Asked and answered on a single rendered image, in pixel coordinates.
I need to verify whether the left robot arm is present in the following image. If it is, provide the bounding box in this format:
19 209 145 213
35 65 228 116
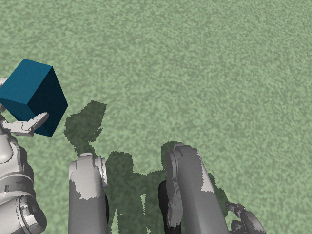
0 134 47 234

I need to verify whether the left robot hand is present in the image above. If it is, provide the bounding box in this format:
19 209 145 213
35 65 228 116
0 78 49 137

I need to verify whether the right robot foot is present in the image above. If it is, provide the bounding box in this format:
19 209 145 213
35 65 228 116
158 180 181 234

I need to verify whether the carton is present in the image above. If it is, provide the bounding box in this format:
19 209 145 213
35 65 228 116
0 58 68 137

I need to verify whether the right robot hand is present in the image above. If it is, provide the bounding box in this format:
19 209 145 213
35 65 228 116
226 202 266 234

